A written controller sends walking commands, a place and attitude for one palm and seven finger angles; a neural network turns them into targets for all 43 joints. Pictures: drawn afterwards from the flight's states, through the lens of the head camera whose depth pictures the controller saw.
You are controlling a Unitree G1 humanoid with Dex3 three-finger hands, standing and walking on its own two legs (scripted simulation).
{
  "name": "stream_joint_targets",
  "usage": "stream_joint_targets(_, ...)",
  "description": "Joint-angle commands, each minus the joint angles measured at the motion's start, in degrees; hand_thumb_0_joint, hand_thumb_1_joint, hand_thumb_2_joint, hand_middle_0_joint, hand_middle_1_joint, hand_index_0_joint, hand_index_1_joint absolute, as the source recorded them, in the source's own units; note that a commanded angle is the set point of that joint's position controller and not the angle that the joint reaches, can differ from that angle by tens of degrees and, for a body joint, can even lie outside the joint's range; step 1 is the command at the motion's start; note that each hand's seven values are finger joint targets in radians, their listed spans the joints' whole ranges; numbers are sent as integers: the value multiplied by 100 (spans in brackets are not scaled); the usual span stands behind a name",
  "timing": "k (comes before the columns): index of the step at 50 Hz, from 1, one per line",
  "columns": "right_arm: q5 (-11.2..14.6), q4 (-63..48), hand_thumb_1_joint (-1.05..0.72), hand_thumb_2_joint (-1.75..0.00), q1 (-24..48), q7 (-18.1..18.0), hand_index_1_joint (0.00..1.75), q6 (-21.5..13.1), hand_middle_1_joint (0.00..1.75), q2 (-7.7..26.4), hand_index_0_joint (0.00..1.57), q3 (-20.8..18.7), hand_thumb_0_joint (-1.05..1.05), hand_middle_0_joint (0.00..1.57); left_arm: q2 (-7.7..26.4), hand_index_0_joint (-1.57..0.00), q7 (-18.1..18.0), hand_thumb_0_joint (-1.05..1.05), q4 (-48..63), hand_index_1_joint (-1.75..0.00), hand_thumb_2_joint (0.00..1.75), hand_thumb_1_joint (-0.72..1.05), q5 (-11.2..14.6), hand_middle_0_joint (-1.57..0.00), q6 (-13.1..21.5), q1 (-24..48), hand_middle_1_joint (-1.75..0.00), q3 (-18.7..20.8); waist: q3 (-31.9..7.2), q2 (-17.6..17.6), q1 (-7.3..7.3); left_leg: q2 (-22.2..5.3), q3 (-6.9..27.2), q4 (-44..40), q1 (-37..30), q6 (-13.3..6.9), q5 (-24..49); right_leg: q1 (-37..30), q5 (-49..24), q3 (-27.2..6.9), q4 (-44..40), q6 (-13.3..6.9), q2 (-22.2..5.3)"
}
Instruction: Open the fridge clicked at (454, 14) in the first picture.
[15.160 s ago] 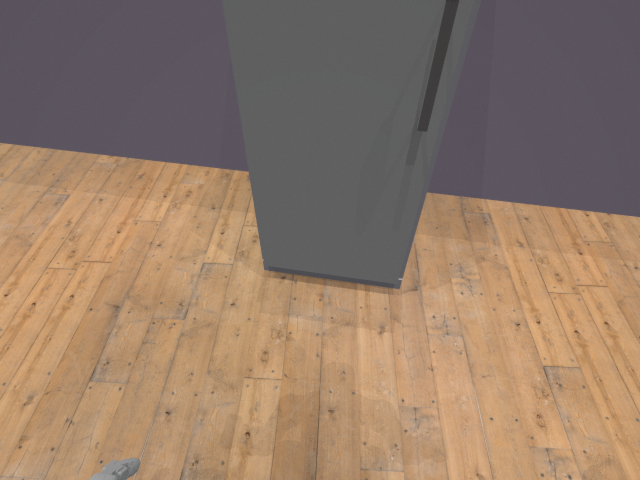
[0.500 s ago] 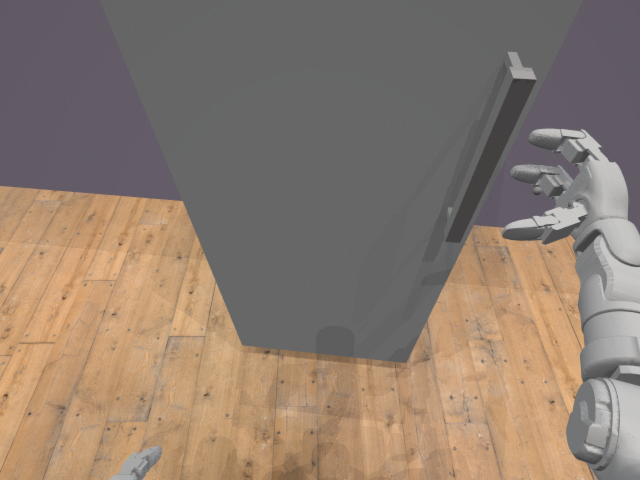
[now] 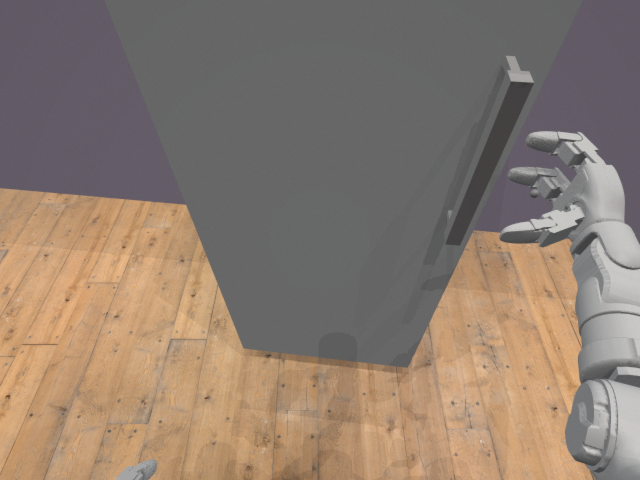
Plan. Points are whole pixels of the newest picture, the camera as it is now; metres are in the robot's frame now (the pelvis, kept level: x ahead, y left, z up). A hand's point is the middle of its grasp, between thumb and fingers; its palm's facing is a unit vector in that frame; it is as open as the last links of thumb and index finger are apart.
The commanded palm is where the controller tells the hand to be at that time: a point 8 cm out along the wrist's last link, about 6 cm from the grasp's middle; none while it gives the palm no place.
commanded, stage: move the hooked fingers beside the handle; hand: right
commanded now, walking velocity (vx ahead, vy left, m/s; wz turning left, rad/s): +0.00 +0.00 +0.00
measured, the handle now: (476, 164) +0.50 -0.14 +0.14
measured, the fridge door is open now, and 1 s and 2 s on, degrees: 0 0 0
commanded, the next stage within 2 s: feel for the door with the fingertips in 0.20 s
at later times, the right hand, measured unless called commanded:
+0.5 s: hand (521, 200) +0.44 -0.18 +0.14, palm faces -0.04 +1.00 +0.03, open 14.0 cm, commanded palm +0.41 -0.23 +0.14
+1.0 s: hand (503, 189) +0.45 -0.16 +0.14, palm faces +0.00 +1.00 +0.01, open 13.8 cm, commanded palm +0.43 -0.21 +0.14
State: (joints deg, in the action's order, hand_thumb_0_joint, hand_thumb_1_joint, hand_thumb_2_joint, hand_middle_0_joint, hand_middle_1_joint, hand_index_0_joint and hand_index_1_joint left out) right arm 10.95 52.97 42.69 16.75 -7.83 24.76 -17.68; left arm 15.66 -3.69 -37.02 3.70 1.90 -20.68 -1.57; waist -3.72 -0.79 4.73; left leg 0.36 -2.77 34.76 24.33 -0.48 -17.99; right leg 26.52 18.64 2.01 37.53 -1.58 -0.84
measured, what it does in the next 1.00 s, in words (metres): stands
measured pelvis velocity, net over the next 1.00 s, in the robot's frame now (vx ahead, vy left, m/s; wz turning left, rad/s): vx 0.00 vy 0.01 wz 0.00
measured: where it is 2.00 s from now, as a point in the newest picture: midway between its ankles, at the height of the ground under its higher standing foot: outside the picture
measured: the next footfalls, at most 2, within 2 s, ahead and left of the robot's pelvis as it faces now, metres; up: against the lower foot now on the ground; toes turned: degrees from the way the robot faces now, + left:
none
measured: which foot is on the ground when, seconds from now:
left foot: down 0.00-1.00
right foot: down 0.00-1.00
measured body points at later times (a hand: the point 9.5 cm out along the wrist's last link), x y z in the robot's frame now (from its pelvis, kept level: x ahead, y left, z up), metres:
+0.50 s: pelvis +0.00 +0.00 +0.00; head +0.03 +0.00 +0.45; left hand +0.08 +0.27 -0.11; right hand +0.43 -0.23 +0.14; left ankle -0.01 +0.12 -0.72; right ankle +0.00 -0.10 -0.72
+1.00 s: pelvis +0.00 +0.01 +0.00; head +0.04 +0.01 +0.45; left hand +0.05 +0.28 -0.12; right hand +0.45 -0.22 +0.14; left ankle -0.01 +0.12 -0.72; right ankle +0.00 -0.10 -0.72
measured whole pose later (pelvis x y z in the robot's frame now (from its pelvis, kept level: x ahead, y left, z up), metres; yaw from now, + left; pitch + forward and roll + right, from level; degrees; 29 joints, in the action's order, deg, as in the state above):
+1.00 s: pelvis +0.00 +0.01 +0.00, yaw +0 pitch +7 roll +1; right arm 9.4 55.7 45.1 12.4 -9.3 22.6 -16.6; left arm 15.3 -3.1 -37.8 3.3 1.7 -21.0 -1.6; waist -2.8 -1.0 5.1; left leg 1.1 -3.0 35.5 24.9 -1.5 -18.0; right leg 26.6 18.1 1.7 37.3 -0.6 -1.5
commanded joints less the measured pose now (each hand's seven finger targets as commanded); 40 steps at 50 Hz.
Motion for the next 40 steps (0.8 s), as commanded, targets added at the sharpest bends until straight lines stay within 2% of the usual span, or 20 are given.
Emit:
stream_joint_targets(1, 66, -1042, 50, -30, 2435, -94, 120, -238, 120, 1253, 30, -197, 0, 30, 896, -20, -57, 0, 662, -30, 90, 90, -18, -20, 172, -217, -30, 292, -1640, -121, -15, 120, 74, -311, -266, -94, 1612, -1107, -1568, -326, -394, -53, 10)
stream_joint_targets(2, 78, -1030, 50, -30, 2455, -127, 120, -291, 120, 1382, 30, -295, 0, 30, 903, -20, -59, 0, 657, -30, 90, 90, -25, -20, 161, -249, -30, 303, -1631, 17, -19, 116, 76, -304, -362, -102, 1655, -1036, -1620, -316, -356, -70, 10)
stream_joint_targets(6, 12, -1586, 50, -30, 2663, -222, 120, -520, 120, 1442, 30, -355, 0, 30, 870, -20, -31, 0, 736, -30, 90, 90, -46, -20, 187, -166, -30, 293, -2062, -296, -81, 123, 123, -211, -454, -104, 1861, -1349, -1864, -331, -335, -41, 10)
stream_joint_targets(7, 37, -1688, 50, -30, 2580, -244, 120, -579, 120, 1526, 30, -431, 0, 30, 871, -20, -33, 0, 741, -30, 90, 90, -47, -20, 176, -191, -30, 319, -2165, -197, -90, 126, 133, -204, -557, -104, 1926, -1363, -1955, -312, -273, -59, 5)
stream_joint_targets(9, 15, -1597, 50, -30, 2544, -233, 120, -570, 120, 1668, 30, -555, 0, 30, 873, -20, -38, 0, 715, -30, 90, 90, -43, -20, 178, -163, -30, 295, -2117, -178, -110, 129, 160, -207, -617, -88, 1996, -1270, -1887, -302, -306, -55, 8)
stream_joint_targets(12, 56, -1563, 50, -30, 2473, -127, 120, -473, 120, 1274, 30, -211, 0, 30, 841, -20, -45, 0, 720, -30, 90, 90, -12, -20, 161, -139, -30, 299, -1927, -233, -18, 117, 136, -258, -574, -93, 2025, -1263, -1903, -251, -299, -77, 14)
stream_joint_targets(13, 34, -1569, 50, -30, 2397, -102, 120, -433, 120, 1459, 30, -367, 0, 30, 864, -20, -42, 0, 720, -30, 90, 90, -4, -20, 170, -103, -30, 301, -1942, -371, -94, 122, 154, -261, -536, -97, 2007, -1271, -1855, -256, -312, -64, 13)
stream_joint_targets(14, 36, -1555, 50, -30, 2295, -56, 120, -377, 120, 1320, 30, -223, 0, 30, 855, -20, -42, 0, 738, -30, 90, 90, 8, -20, 166, -78, -30, 290, -1840, -425, -75, 122, 136, -271, -493, -110, 1946, -1261, -1824, -277, -337, -53, 20)
stream_joint_targets(15, 69, -1525, 50, -30, 2183, -45, 120, -329, 120, 1359, 30, -305, 0, 30, 865, -20, -50, 0, 743, -30, 90, 90, 8, -20, 154, -96, -30, 304, -1873, -316, -107, 123, 128, -281, -511, -111, 1952, -1266, -1826, -279, -336, -59, 17)
stream_joint_targets(16, 96, -1555, 50, -30, 2266, -2, 120, -275, 120, 1122, 30, -82, 0, 30, 850, -20, -49, 0, 752, -30, 90, 90, 16, -20, 159, -62, -30, 290, -1822, -408, -35, 119, 126, -307, -436, -103, 1924, -1294, -1794, -266, -343, -61, 22)
stream_joint_targets(17, 160, -1551, 50, -30, 2282, 6, 120, -247, 120, 1014, 30, -5, 0, 30, 841, -20, -51, 0, 740, -30, 90, 90, 25, -20, 148, -105, -30, 299, -1763, -178, 1, 119, 100, -324, -498, -110, 1927, -1238, -1804, -281, -324, -80, 13)
stream_joint_targets(22, 233, -1687, 50, -30, 2658, -127, 120, -187, 120, 547, 30, 331, 0, 30, 827, -20, -48, 0, 692, -30, 90, 90, 19, -20, 201, -75, -30, 300, -1555, -153, 124, 137, 58, -386, -161, -102, 1587, -1356, -1573, -357, -339, -75, 18)
stream_joint_targets(23, 203, -1764, 50, -30, 2823, -208, 120, -225, 120, 731, 30, 154, 0, 30, 848, -20, -45, 0, 653, -30, 90, 90, -2, -20, 220, -76, -30, 317, -1687, -63, 91, 136, 62, -353, -187, -94, 1586, -1366, -1548, -390, -346, -63, 13)
stream_joint_targets(30, -67, -1777, 50, -30, 2566, -693, 120, -383, 120, 673, 30, 64, 0, 30, 767, -20, 61, 0, 641, -30, 90, 90, -65, -20, 260, -45, -30, 305, -2058, -252, -93, 117, 83, -201, -354, -105, 1764, -1430, -1777, -360, -301, -20, 44)
stream_joint_targets(31, -105, -1772, 50, -30, 2630, -735, 120, -389, 120, 713, 30, 75, 0, 30, 763, -20, 72, 0, 632, -30, 90, 90, -62, -20, 256, -29, -30, 295, -1914, -287, -73, 113, 90, -214, -333, -100, 1732, -1333, -1715, -346, -313, -15, 43)
stream_joint_targets(32, -123, -1662, 50, -30, 2466, -787, 120, -382, 120, 743, 30, 32, 0, 30, 778, -20, 81, 0, 620, -30, 90, 90, -81, -20, 228, -91, -30, 304, -1936, -1, -94, 118, 76, -212, -474, -100, 1749, -1210, -1703, -338, -305, -38, 41)
stream_joint_targets(34, -155, -1699, 50, -30, 2502, -840, 120, -362, 120, 790, 30, -32, 0, 30, 758, -20, 89, 0, 680, -30, 90, 90, -71, -20, 221, -10, -30, 298, -1879, -105, -133, 109, 125, -222, -570, -87, 1833, -1094, -1598, -273, -341, -42, 69)
stream_joint_targets(36, -188, -1553, 50, -30, 2545, -871, 120, -323, 120, 1115, 30, -264, 0, 30, 778, -20, 55, 0, 678, -30, 90, 90, -70, -20, 180, -24, -30, 283, -1787, 37, -123, 101, 179, -267, -700, -62, 1855, -908, -1455, -216, -373, -70, 74)
stream_joint_targets(37, -174, -1443, 50, -30, 2506, -883, 120, -322, 120, 1285, 30, -397, 0, 30, 802, -20, 30, 0, 672, -30, 90, 90, -82, -20, 146, -73, -30, 279, -1754, 325, -118, 88, 201, -297, -863, -46, 1857, -761, -1407, -208, -373, -100, 79)
stream_joint_targets(40, -217, -1329, 50, -30, 2856, -798, 120, -379, 120, 1200, 30, -251, 0, 30, 770, -20, -11, 0, 674, -30, 90, 90, -58, -20, 145, -51, -30, 259, -1654, 100, -43, 84, 238, -331, -750, -45, 1811, -768, -1270, -169, -403, -102, 90)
